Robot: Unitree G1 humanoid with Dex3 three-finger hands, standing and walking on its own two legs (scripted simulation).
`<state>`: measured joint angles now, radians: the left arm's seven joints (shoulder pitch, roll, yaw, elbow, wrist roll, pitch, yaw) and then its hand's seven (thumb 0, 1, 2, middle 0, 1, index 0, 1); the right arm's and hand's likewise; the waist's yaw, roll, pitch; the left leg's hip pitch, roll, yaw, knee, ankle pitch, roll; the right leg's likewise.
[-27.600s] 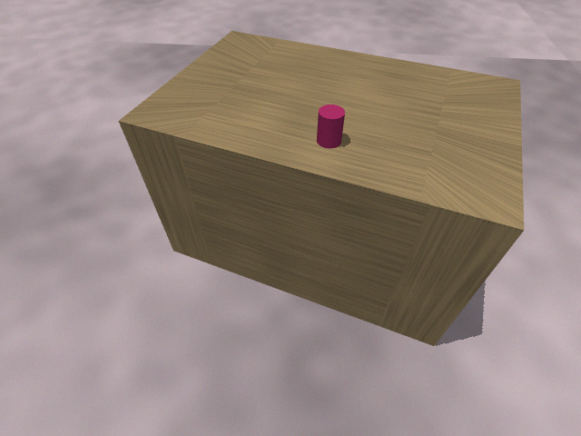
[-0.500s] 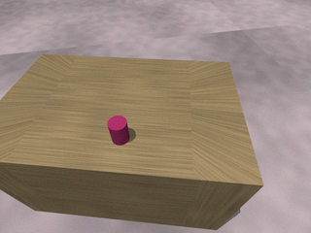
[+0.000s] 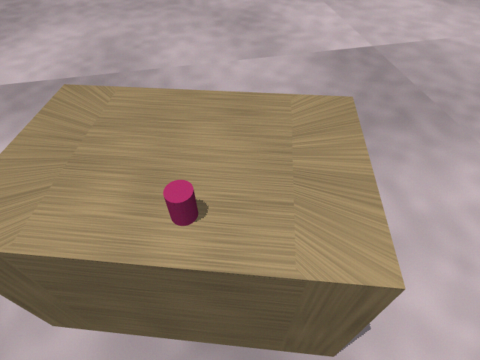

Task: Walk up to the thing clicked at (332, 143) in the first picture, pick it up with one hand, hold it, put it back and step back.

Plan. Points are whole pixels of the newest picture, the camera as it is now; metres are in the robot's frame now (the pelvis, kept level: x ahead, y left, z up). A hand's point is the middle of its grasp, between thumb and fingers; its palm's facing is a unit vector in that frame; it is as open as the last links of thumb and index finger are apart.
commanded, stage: stand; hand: left
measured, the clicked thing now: (181, 203) +0.47 +0.17 -0.09
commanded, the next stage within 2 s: step back in 0.88 s
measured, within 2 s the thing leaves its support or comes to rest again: neither
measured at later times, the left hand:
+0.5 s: hand out of the picture +0.07 +0.25 -0.16, palm faces -0.01 -0.94 -0.34, open 7.4 cm
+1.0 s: hand out of the picture +0.08 +0.26 -0.16, palm faces +0.00 -0.93 -0.36, open 7.4 cm
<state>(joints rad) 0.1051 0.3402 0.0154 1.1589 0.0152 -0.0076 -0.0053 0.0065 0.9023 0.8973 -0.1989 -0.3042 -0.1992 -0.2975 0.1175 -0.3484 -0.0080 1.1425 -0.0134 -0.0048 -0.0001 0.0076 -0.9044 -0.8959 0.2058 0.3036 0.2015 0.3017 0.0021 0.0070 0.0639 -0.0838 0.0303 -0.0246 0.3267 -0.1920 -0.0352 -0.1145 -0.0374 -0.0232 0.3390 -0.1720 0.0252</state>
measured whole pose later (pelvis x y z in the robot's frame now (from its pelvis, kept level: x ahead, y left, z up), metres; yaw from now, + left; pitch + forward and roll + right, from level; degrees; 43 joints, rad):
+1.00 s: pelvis -0.01 +0.00 -0.01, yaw +0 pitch -2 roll +0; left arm 0.07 0.36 0.05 1.06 0.00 0.01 -0.01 0.01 0.90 0.90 -0.20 -0.30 -0.20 -0.30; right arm 0.08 -0.38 -0.03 1.06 0.02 0.02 0.01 0.01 -0.90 -0.90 0.21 0.30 0.20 0.30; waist -0.01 0.01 0.13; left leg -0.23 0.03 -0.03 0.53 -0.24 -0.01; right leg -0.21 -0.03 -0.03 0.45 -0.20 0.01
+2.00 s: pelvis -0.21 +0.07 -0.03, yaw -1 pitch -2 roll +1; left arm 0.10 0.39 0.07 0.76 0.02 0.07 0.00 0.01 0.90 0.90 -0.20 -0.30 -0.20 -0.30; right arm 0.16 -0.38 -0.05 0.87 -0.02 0.02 -0.01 0.01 -0.90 -0.90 0.21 0.30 0.20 0.30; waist 0.01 -0.06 0.20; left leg -0.26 -0.05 -0.01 0.66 -0.35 0.02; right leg -0.42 -0.03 0.05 0.77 -0.35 -0.01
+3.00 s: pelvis -0.53 +0.01 -0.02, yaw -2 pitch -2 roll -1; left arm 0.17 0.40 0.08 0.85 0.02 0.06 0.01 0.01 0.90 0.90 -0.20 -0.30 -0.20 -0.30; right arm 0.11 -0.37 -0.04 0.83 -0.04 0.03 -0.01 0.01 -0.90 -0.90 0.21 0.30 0.21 0.30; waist 0.02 -0.02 0.17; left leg -0.36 0.04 0.02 0.60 -0.20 0.02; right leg -0.34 0.05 0.09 1.00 -0.52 0.03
